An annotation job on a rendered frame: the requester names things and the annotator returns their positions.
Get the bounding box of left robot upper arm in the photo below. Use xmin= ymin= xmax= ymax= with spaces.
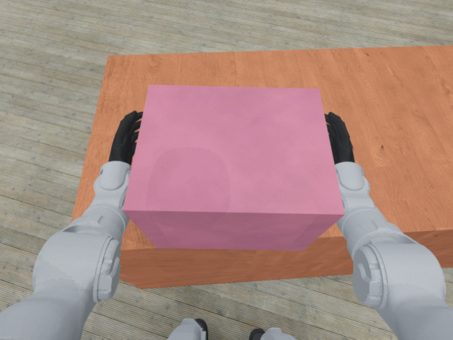
xmin=0 ymin=232 xmax=121 ymax=340

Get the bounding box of left robot thigh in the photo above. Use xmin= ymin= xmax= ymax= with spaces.
xmin=167 ymin=324 xmax=206 ymax=340

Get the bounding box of robot right forearm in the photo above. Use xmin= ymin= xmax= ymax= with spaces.
xmin=335 ymin=161 xmax=446 ymax=297

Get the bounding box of robot left forearm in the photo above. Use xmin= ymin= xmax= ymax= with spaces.
xmin=33 ymin=161 xmax=132 ymax=291

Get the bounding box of pedestal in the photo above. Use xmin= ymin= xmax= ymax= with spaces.
xmin=71 ymin=45 xmax=453 ymax=289

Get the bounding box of right robot upper arm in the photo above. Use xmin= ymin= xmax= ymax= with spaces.
xmin=352 ymin=243 xmax=453 ymax=340

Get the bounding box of robot left hand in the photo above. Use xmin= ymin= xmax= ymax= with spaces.
xmin=108 ymin=110 xmax=143 ymax=166

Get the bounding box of right robot shin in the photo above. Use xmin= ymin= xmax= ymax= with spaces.
xmin=262 ymin=328 xmax=282 ymax=337

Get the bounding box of carton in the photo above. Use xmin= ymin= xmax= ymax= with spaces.
xmin=122 ymin=85 xmax=345 ymax=251

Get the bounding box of robot right hand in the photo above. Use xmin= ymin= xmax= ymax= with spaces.
xmin=324 ymin=112 xmax=355 ymax=164

